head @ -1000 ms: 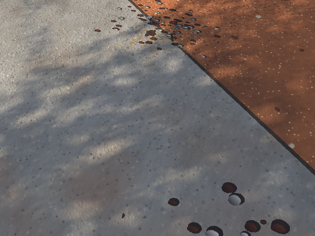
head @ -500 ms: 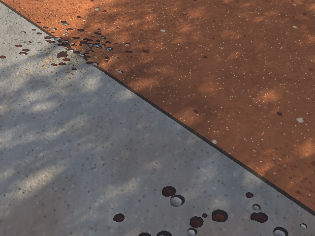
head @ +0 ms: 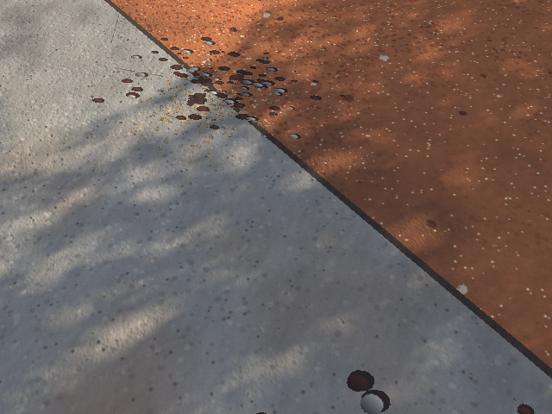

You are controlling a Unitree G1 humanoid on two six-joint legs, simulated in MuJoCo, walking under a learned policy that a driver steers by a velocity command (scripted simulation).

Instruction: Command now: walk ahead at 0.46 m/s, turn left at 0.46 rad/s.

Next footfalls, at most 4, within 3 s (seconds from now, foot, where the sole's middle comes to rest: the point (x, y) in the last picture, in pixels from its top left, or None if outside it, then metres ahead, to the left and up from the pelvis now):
0.18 left None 0.26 0.10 -0.78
0.70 right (294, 411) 0.50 0.02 -0.78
1.24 left None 0.48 0.20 -0.78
1.70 right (324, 325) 0.72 -0.06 -0.78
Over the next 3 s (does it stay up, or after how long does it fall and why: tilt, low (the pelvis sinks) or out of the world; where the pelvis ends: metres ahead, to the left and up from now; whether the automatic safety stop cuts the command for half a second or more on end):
stays up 1.31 0.07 0.00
